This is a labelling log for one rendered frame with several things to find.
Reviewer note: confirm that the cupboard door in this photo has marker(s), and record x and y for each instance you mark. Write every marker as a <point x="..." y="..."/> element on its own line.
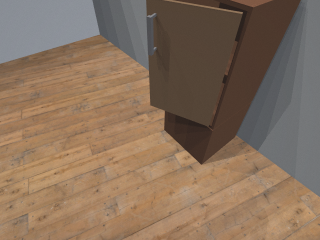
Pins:
<point x="194" y="43"/>

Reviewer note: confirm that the handle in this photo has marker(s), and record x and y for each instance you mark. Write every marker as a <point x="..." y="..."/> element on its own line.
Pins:
<point x="150" y="34"/>

